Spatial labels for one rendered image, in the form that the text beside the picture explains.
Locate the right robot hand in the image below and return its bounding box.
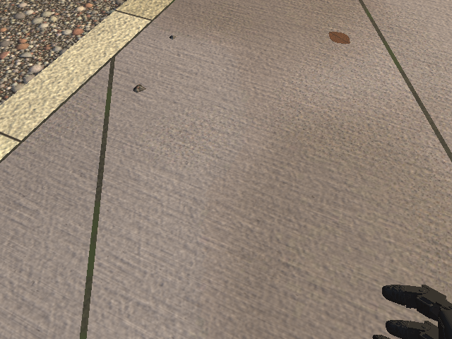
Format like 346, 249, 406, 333
372, 285, 452, 339

